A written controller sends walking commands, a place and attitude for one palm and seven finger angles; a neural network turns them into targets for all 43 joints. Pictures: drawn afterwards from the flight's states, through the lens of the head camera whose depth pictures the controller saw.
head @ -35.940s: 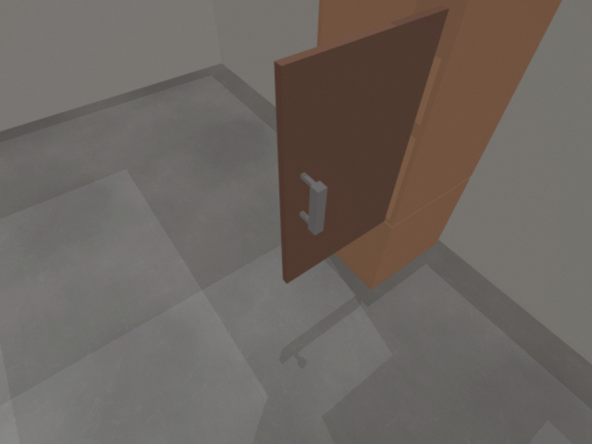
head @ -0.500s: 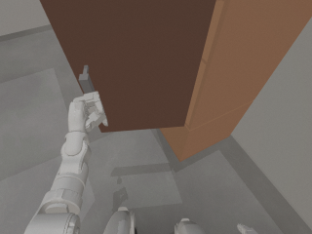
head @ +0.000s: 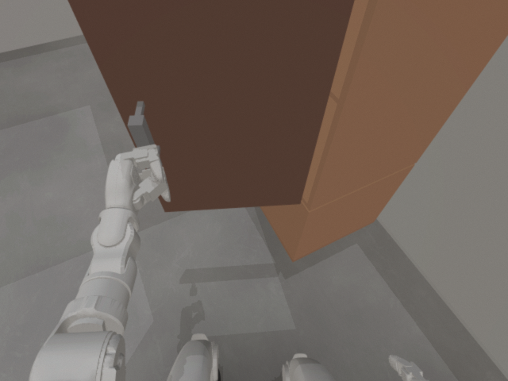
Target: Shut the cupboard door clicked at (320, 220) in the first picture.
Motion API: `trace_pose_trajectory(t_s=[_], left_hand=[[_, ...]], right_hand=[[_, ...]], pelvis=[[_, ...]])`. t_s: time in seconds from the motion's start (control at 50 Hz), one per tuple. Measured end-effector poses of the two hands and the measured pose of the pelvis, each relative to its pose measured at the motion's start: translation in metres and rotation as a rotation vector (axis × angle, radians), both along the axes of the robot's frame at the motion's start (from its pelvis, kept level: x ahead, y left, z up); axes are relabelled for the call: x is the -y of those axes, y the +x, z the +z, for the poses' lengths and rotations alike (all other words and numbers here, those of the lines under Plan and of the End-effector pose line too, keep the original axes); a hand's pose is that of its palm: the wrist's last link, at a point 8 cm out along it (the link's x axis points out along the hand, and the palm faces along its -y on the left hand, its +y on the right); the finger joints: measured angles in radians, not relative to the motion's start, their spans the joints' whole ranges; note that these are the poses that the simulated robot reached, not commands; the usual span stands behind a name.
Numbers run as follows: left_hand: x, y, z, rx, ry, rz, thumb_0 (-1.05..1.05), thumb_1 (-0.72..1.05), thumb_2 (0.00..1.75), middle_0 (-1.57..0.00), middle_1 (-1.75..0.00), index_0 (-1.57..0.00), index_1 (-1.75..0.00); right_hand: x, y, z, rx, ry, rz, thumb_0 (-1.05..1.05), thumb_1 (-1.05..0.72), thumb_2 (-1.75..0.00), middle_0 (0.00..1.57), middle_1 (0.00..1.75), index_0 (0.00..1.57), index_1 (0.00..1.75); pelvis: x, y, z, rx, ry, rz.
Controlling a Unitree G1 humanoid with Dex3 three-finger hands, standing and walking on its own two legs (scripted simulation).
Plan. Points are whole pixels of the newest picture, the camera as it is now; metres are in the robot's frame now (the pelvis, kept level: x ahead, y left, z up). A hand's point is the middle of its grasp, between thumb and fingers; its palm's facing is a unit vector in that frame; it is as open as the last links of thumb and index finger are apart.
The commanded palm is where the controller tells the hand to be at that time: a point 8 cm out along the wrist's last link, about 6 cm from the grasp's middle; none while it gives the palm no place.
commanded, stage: push the door shut along its arc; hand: left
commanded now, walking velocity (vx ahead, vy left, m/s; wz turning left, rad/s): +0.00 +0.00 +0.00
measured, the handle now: (148, 138) +0.51 +0.20 +0.05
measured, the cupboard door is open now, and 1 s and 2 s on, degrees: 68 50 42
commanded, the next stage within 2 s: pull the fist back off the door in 1.48 s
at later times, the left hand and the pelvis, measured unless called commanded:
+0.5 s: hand (165, 151) +0.48 +0.16 +0.06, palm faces -0.09 -1.00 -0.04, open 3.1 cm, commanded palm +0.48 +0.18 +0.06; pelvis -0.01 +0.01 -0.02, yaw +0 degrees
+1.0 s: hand (183, 125) +0.54 +0.13 +0.06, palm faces -0.22 -0.97 -0.03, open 3.1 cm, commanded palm +0.55 +0.15 +0.06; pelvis -0.02 +0.02 -0.05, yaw -3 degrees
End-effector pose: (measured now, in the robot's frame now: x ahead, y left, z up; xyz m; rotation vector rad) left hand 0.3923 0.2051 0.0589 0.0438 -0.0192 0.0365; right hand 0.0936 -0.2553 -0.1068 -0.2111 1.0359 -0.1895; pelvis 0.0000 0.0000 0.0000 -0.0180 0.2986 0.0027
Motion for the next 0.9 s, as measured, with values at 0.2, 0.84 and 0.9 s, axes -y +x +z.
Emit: trace_pose_trajectory(t_s=[0.2,0.84,0.9], left_hand=[[-0.004,0.035,0.007,0.0,-0.007,-0.065,0.01,0.9,0.9,-1.32,-1.5,-1.3,-1.5],[0.002,0.116,0.004,-0.042,0.0,-0.202,0.01,0.9,0.9,-1.3,-1.5,-1.3,-1.5],[0.005,0.126,0.004,-0.046,0.0,-0.221,0.01,0.9,0.9,-1.3,-1.5,-1.29,-1.5]], right_hand=[[-0.002,-0.02,-0.009,-0.059,-0.005,-0.026,0.01,-0.91,-0.9,0.2,0.3,0.2,0.3],[-0.01,-0.116,-0.025,-0.257,-0.063,-0.107,0.0,-0.91,-0.9,0.2,0.3,0.2,0.3],[-0.013,-0.122,-0.026,-0.268,-0.066,-0.116,0.0,-0.91,-0.9,0.2,0.3,0.2,0.3]], pelvis=[[-0.005,-0.001,-0.008,-0.035,-0.01,-0.002],[-0.022,-0.021,-0.039,-0.143,-0.059,-0.003],[-0.023,-0.021,-0.043,-0.158,-0.064,-0.007]])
